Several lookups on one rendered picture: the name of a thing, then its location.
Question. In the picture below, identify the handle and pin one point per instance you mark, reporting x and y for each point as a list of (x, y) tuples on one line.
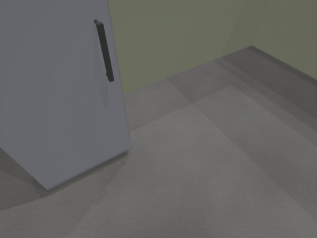
[(104, 49)]

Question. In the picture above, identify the fridge door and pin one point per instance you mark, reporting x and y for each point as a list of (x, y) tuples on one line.
[(59, 113)]

